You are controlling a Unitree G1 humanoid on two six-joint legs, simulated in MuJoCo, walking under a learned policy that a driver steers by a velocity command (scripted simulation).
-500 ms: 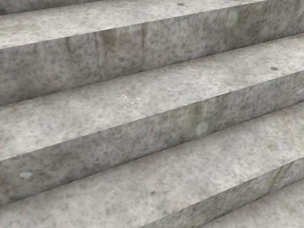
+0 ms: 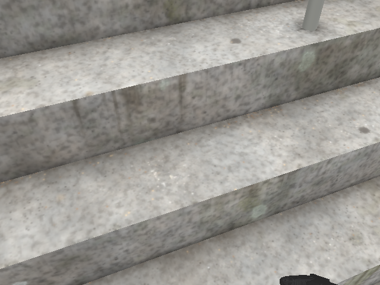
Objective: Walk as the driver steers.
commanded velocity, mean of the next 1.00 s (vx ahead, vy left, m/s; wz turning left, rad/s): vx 0.44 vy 0.00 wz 0.53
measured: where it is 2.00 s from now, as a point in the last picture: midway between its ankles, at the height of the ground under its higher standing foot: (183, 187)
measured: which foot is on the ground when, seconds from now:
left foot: down 0.00-0.44, up 0.46-1.00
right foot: up 0.00-0.40, down 0.42-1.00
